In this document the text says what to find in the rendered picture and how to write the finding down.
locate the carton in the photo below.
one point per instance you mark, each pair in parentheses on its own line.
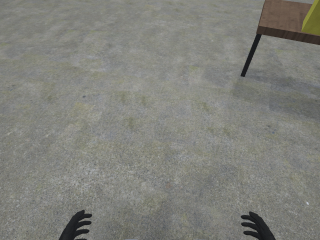
(311,23)

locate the table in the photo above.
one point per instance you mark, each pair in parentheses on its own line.
(282,19)

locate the robot right hand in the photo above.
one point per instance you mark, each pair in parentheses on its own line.
(263,231)

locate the robot left hand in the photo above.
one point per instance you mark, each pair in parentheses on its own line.
(70,232)

